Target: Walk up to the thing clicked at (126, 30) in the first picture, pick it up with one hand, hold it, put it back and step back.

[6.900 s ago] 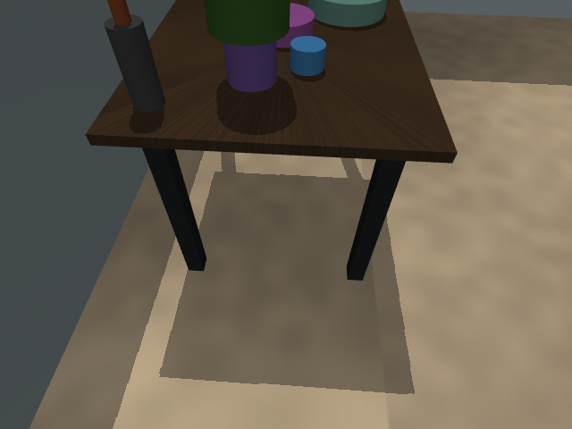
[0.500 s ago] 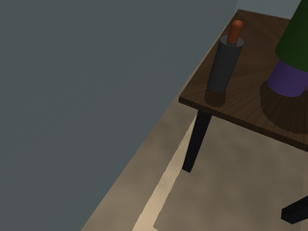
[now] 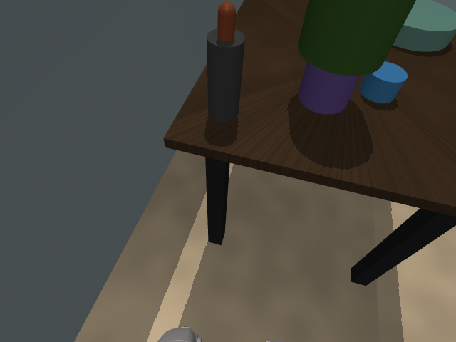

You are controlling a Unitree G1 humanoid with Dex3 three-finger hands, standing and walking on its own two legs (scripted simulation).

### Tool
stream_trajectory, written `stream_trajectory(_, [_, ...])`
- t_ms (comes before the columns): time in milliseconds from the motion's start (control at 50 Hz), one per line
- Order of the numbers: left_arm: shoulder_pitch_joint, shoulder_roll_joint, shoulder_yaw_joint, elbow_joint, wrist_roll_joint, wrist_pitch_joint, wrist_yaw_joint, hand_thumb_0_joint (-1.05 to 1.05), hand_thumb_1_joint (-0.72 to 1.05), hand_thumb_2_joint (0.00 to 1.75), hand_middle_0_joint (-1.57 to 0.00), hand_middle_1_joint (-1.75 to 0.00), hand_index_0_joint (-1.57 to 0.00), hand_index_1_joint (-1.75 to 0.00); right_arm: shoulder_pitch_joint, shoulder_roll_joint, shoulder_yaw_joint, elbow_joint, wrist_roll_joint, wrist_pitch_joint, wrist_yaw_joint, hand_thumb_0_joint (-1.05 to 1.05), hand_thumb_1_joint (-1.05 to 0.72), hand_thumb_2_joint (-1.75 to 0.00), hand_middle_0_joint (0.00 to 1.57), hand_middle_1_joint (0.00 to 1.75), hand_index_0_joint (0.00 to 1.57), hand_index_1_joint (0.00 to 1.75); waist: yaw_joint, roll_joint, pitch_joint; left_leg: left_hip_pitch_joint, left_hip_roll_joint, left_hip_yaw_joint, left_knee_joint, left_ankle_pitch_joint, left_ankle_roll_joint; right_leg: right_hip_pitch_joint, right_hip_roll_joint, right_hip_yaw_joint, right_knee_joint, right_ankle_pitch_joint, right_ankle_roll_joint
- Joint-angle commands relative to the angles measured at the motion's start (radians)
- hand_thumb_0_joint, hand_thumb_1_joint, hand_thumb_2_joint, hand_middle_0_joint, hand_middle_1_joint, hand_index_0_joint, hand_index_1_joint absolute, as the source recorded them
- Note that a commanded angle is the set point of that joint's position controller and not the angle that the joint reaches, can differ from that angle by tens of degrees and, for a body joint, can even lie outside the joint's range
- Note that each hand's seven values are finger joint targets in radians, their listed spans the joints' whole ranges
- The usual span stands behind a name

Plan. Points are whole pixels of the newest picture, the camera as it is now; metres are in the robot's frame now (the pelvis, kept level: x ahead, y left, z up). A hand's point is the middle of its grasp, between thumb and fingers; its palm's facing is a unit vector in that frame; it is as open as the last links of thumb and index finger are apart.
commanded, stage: walk up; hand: left
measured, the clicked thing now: (224, 65) +0.64 +0.05 +0.12
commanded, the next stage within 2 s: none
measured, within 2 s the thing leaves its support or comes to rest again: neither
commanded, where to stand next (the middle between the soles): +0.16 -0.06 m, yaw -13 degrees
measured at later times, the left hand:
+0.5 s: hand (162, 281) +0.25 +0.15 -0.13, palm faces -0.21 -0.87 -0.44, open 7.4 cm
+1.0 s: hand (152, 287) +0.24 +0.18 -0.16, palm faces -0.24 -0.88 -0.41, open 7.4 cm
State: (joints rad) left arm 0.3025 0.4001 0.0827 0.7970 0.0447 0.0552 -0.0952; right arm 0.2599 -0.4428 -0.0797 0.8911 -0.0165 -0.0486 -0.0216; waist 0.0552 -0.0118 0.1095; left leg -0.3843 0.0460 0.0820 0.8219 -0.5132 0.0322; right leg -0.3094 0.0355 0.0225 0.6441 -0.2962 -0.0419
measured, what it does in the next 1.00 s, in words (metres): walks ahead: left foot, then right foot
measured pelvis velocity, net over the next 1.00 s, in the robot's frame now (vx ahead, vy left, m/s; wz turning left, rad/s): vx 0.08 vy -0.07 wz -0.24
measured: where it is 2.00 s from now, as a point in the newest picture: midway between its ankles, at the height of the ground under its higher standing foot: outside the picture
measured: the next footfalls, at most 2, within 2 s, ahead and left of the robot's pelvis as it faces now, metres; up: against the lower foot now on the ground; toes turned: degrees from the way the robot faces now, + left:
left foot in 0.02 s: +0.10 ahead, +0.10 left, +0.00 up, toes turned +4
right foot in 0.34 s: +0.12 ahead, -0.20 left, +0.00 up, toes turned -12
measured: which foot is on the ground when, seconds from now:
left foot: up 0.00-0.00, down 0.02-0.34, up 0.36-0.72, down 0.74-1.00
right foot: down 0.00-0.04, up 0.06-0.32, down 0.34-1.00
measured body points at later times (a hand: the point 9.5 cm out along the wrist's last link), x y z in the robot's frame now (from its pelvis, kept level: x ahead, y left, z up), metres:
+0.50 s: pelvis +0.09 -0.10 -0.01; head +0.13 -0.13 +0.44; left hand +0.25 +0.20 -0.10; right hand +0.10 -0.43 -0.13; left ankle +0.10 +0.08 -0.67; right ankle +0.12 -0.22 -0.72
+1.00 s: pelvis +0.08 -0.07 -0.01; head +0.12 -0.07 +0.44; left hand +0.25 +0.22 -0.13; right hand +0.09 -0.39 -0.13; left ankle +0.13 +0.06 -0.72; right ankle +0.08 -0.19 -0.72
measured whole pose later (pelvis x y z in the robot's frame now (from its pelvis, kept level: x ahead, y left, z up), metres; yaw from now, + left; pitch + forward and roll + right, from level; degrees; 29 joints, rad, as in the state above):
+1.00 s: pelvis +0.08 -0.07 -0.01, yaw -14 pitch -3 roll -1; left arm 0.15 0.40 0.04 0.95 0.01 -0.04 0.02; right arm 0.17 -0.38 -0.04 0.92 -0.01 0.03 0.01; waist 0.00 0.02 0.15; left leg -0.33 0.08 0.01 0.79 -0.40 -0.02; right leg -0.32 0.05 0.00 0.72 -0.34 -0.02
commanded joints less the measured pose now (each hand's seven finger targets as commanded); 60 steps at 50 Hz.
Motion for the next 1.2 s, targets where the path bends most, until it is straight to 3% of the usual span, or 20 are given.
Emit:
stream_trajectory(0, [-0.168, 0.145, 0.036, -0.162, -0.013, -0.024, 0.028, 0.0, 0.9, 0.9, -0.2, -0.3, -0.2, -0.3, 0.382, -0.266, -0.103, 0.01, -0.034, -0.052, -0.036, 0.0, -0.9, -0.9, 0.2, 0.3, 0.2, 0.3, -0.216, 0.155, -0.107, 0.519, 0.135, -0.278, -0.464, 0.133, -0.007, -0.448, -0.009, 0.209, 0.148, -0.252, -0.062])
stream_trajectory(20, [-0.099, 0.119, 0.023, -0.15, -0.012, -0.018, 0.04, 0.0, 0.9, 0.9, -0.2, -0.3, -0.2, -0.3, 0.273, -0.345, -0.111, -0.037, -0.05, -0.056, -0.043, 0.0, -0.9, -0.9, 0.2, 0.3, 0.2, 0.3, -0.142, 0.245, -0.045, 0.398, 0.381, -0.67, -0.633, -0.137, 0.04, -0.527, 0.083, 0.186, 0.395, -0.224, -0.01])
stream_trajectory(40, [-0.031, 0.243, 0.055, -0.103, -0.006, -0.009, 0.047, 0.0, 0.9, 0.9, -0.2, -0.3, -0.2, -0.3, 0.136, -0.371, -0.112, -0.09, -0.025, -0.06, -0.042, 0.0, -0.9, -0.9, 0.2, 0.3, 0.2, 0.3, -0.1, 0.103, -0.01, 0.245, 0.457, -0.729, -0.676, -0.272, 0.093, -0.432, 0.014, 0.259, 0.442, -0.196, -0.002])
stream_trajectory(100, [0.048, 0.262, 0.075, -0.031, -0.014, -0.021, 0.034, 0.0, 0.9, 0.9, -0.2, -0.3, -0.2, -0.3, -0.004, -0.265, -0.072, -0.119, -0.014, -0.067, -0.027, 0.0, -0.9, -0.9, 0.2, 0.3, 0.2, 0.3, -0.012, 0.161, 0.038, 0.17, 0.325, -0.409, -0.61, -0.056, 0.152, -0.314, -0.044, 0.191, 0.463, -0.082, 0.036])
stream_trajectory(220, [-0.062, 0.168, 0.039, -0.044, -0.031, -0.061, 0.032, 0.0, 0.9, 0.9, -0.2, -0.3, -0.2, -0.3, 0.07, -0.24, -0.057, -0.122, -0.026, -0.05, 0.01, 0.0, -0.9, -0.9, 0.2, 0.3, 0.2, 0.3, -0.079, 0.236, -0.042, 0.207, 0.212, -0.019, -0.382, 0.671, 0.136, -0.083, -0.064, -0.036, 0.095, -0.071, 0.038])
stream_trajectory(300, [0.068, 0.215, 0.056, 0.028, -0.03, -0.087, 0.068, 0.0, 0.9, 0.9, -0.2, -0.3, -0.2, -0.3, 0.079, -0.17, -0.03, -0.147, -0.002, 0.01, 0.016, 0.0, -0.9, -0.9, 0.2, 0.3, 0.2, 0.3, -0.015, 0.037, -0.167, 0.091, 0.122, 0.062, 0.028, 0.469, 0.065, 0.228, 0.002, -0.068, -0.145, 0.16, 0.024])
stream_trajectory(340, [0.084, 0.349, 0.077, -0.012, -0.032, -0.104, 0.095, 0.0, 0.9, 0.9, -0.2, -0.3, -0.2, -0.3, 0.086, -0.101, -0.003, -0.186, 0.01, 0.031, 0.009, 0.0, -0.9, -0.9, 0.2, 0.3, 0.2, 0.3, -0.006, -0.21, -0.226, -0.177, 0.004, -0.048, 0.299, -0.07, -0.005, 0.276, -0.4, 0.594, -0.26, 0.246, -0.189])
stream_trajectory(360, [0.051, 0.349, 0.068, -0.012, -0.037, -0.102, 0.1, 0.0, 0.9, 0.9, -0.2, -0.3, -0.2, -0.3, 0.026, -0.172, -0.029, -0.166, 0.007, 0.044, -0.004, 0.0, -0.9, -0.9, 0.2, 0.3, 0.2, 0.3, 0.001, -0.109, -0.176, -0.134, 0.04, -0.132, 0.376, -0.12, -0.016, 0.167, -0.415, 0.61, -0.251, 0.243, -0.257])
stream_trajectory(420, [-0.055, 0.268, 0.036, -0.014, -0.042, -0.107, 0.122, 0.0, 0.9, 0.9, -0.2, -0.3, -0.2, -0.3, 0.084, -0.153, -0.017, -0.096, 0.016, 0.042, -0.006, 0.0, -0.9, -0.9, 0.2, 0.3, 0.2, 0.3, -0.064, -0.112, -0.131, -0.13, 0.082, -0.145, 0.268, -0.021, -0.016, 0.128, -0.263, 0.327, -0.114, 0.487, -0.176])
stream_trajectory(520, [-0.066, 0.261, 0.026, -0.014, -0.036, -0.118, 0.135, 0.0, 0.9, 0.9, -0.2, -0.3, -0.2, -0.3, 0.033, -0.142, -0.021, -0.08, 0.008, 0.058, 0.003, 0.0, -0.9, -0.9, 0.2, 0.3, 0.2, 0.3, -0.052, -0.155, -0.147, -0.051, 0.049, -0.105, 0.151, 0.034, -0.015, 0.063, -0.256, 0.307, -0.07, 0.682, -0.194])
stream_trajectory(660, [-0.123, 0.297, 0.031, -0.033, -0.029, -0.109, 0.15, 0.0, 0.9, 0.9, -0.2, -0.3, -0.2, -0.3, -0.019, -0.151, -0.046, -0.082, -0.003, 0.066, 0.013, 0.0, -0.9, -0.9, 0.2, 0.3, 0.2, 0.3, -0.064, -0.166, -0.163, -0.019, 0.004, -0.105, 0.084, 0.028, 0.002, 0.0, -0.284, 0.406, -0.039, 0.471, -0.205])
stream_trajectory(700, [-0.173, 0.278, 0.018, -0.04, -0.038, -0.102, 0.148, 0.0, 0.9, 0.9, -0.2, -0.3, -0.2, -0.3, 0.035, -0.138, -0.05, -0.057, -0.01, 0.053, 0.018, 0.0, -0.9, -0.9, 0.2, 0.3, 0.2, 0.3, -0.107, -0.133, -0.18, 0.14, -0.017, -0.089, -0.137, 0.155, 0.018, -0.091, -0.235, 0.341, 0.029, 0.387, -0.15])
stream_trajectory(740, [-0.151, 0.175, -0.008, -0.039, -0.052, -0.093, 0.147, 0.0, 0.9, 0.9, -0.2, -0.3, -0.2, -0.3, -0.002, -0.225, -0.068, -0.069, -0.031, 0.033, 0.018, 0.0, -0.9, -0.9, 0.2, 0.3, 0.2, 0.3, -0.081, 0.135, -0.173, 0.232, 0.19, -0.413, -0.351, 0.344, 0.108, -0.235, -0.048, 0.161, 0.252, 0.143, -0.014])
stream_trajectory(760, [-0.165, 0.205, 0.003, -0.014, -0.053, -0.092, 0.161, 0.0, 0.9, 0.9, -0.2, -0.3, -0.2, -0.3, -0.063, -0.257, -0.067, -0.082, -0.008, 0.033, 0.025, 0.0, -0.9, -0.9, 0.2, 0.3, 0.2, 0.3, -0.08, 0.227, -0.166, 0.157, 0.337, -0.51, -0.367, 0.489, 0.237, -0.179, 0.027, 0.037, 0.331, -0.254, 0.022])
stream_trajectory(780, [-0.176, 0.231, 0.009, 0.008, -0.044, -0.094, 0.16, 0.0, 0.9, 0.9, -0.2, -0.3, -0.2, -0.3, -0.073, -0.231, -0.067, -0.08, -0.013, 0.03, 0.028, 0.0, -0.9, -0.9, 0.2, 0.3, 0.2, 0.3, -0.085, 0.185, -0.138, 0.122, 0.344, -0.506, -0.356, 0.553, 0.273, -0.155, 0.011, 0.068, 0.393, -0.342, 0.024])
stream_trajectory(900, [-0.09, 0.182, 0.008, 0.106, -0.043, -0.117, 0.128, 0.0, 0.9, 0.9, -0.2, -0.3, -0.2, -0.3, -0.157, -0.17, -0.017, -0.071, 0.005, 0.039, 0.02, 0.0, -0.9, -0.9, 0.2, 0.3, 0.2, 0.3, -0.019, 0.188, -0.173, 0.122, 0.131, -0.192, -0.158, 0.588, 0.092, 0.128, -0.011, -0.01, -0.098, 0.054, 0.005])
stream_trajectory(940, [-0.122, 0.261, 0.019, 0.098, -0.023, -0.126, 0.133, 0.0, 0.9, 0.9, -0.2, -0.3, -0.2, -0.3, -0.127, -0.115, 0.003, -0.068, 0.019, 0.046, 0.024, 0.0, -0.9, -0.9, 0.2, 0.3, 0.2, 0.3, -0.033, 0.045, -0.181, -0.048, 0.043, -0.155, -0.092, 0.367, -0.002, 0.222, -0.199, 0.331, -0.138, 0.143, -0.089])
stream_trajectory(980, [-0.199, 0.279, 0.007, 0.095, -0.033, -0.123, 0.124, 0.0, 0.9, 0.9, -0.2, -0.3, -0.2, -0.3, -0.122, -0.136, -0.014, -0.027, 0.012, 0.057, 0.015, 0.0, -0.9, -0.9, 0.2, 0.3, 0.2, 0.3, -0.068, -0.033, -0.123, 0.119, 0.007, -0.129, -0.049, 0.036, 0.001, -0.041, -0.311, 0.429, -0.203, 0.027, -0.188])
stream_trajectory(1060, [-0.252, 0.186, -0.022, 0.123, -0.037, -0.105, 0.111, 0.0, 0.9, 0.9, -0.2, -0.3, -0.2, -0.3, -0.111, -0.159, -0.01, 0.025, 0.006, 0.028, 0.03, 0.0, -0.9, -0.9, 0.2, 0.3, 0.2, 0.3, -0.075, 0.007, -0.094, 0.18, 0.115, -0.292, -0.406, 0.117, 0.069, -0.078, -0.098, 0.134, -0.123, -0.058, -0.013])
stream_trajectory(1180, [-0.23, 0.192, -0.023, 0.198, -0.044, -0.111, 0.101, 0.0, 0.9, 0.9, -0.2, -0.3, -0.2, -0.3, -0.186, -0.138, 0.022, 0.075, 0.008, 0.025, 0.034, 0.0, -0.9, -0.9, 0.2, 0.3, 0.2, 0.3, -0.044, 0.038, -0.071, 0.125, 0.067, -0.193, -0.447, 0.129, 0.02, 0.072, -0.133, 0.178, -0.246, -0.019, -0.021])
